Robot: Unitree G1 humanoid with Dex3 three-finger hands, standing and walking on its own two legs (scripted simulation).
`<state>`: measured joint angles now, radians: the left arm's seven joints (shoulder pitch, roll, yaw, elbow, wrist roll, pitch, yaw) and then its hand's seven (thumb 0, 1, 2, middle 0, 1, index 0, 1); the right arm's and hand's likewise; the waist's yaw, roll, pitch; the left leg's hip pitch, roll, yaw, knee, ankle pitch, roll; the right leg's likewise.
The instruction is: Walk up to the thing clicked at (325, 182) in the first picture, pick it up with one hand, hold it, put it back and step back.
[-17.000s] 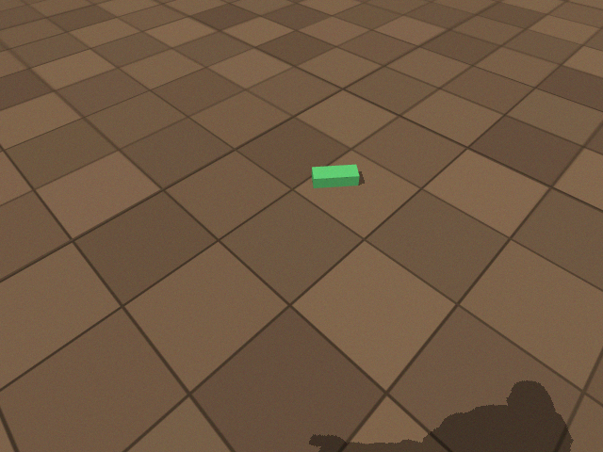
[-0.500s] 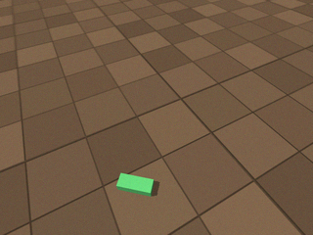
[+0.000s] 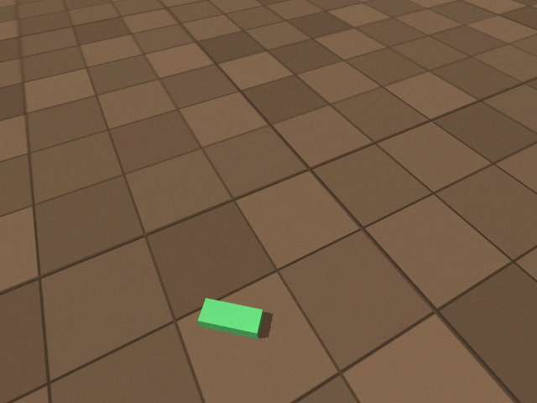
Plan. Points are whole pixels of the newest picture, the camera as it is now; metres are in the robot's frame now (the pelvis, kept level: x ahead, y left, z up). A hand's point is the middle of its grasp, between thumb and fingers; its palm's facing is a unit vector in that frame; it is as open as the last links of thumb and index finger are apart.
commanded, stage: stand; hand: left
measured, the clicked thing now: (231, 318) +0.54 +0.17 -0.75
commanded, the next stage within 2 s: walk up in 0.60 s
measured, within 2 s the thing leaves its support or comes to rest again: neither
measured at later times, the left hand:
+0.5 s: hand out of the picture +0.07 +0.26 -0.15, palm faces -0.01 -0.93 -0.36, open 7.4 cm
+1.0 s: hand out of the picture +0.12 +0.21 -0.14, palm faces -0.09 -0.92 -0.39, open 7.4 cm
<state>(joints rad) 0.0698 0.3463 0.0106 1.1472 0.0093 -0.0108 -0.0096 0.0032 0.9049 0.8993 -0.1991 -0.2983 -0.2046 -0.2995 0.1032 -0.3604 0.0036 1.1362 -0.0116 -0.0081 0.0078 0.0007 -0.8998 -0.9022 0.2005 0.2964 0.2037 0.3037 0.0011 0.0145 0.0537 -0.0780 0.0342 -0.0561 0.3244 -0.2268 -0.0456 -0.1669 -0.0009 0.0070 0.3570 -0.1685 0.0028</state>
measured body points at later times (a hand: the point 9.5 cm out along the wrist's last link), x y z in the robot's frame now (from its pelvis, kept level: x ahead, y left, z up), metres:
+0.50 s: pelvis +0.00 +0.00 +0.00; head +0.01 -0.01 +0.45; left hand +0.07 +0.30 -0.13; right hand +0.07 -0.30 -0.14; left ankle -0.03 +0.15 -0.75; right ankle +0.02 -0.12 -0.75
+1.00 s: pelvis +0.05 -0.05 +0.00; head +0.08 -0.07 +0.44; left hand +0.13 +0.26 -0.12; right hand +0.06 -0.37 -0.14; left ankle +0.00 +0.11 -0.68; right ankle +0.05 -0.13 -0.75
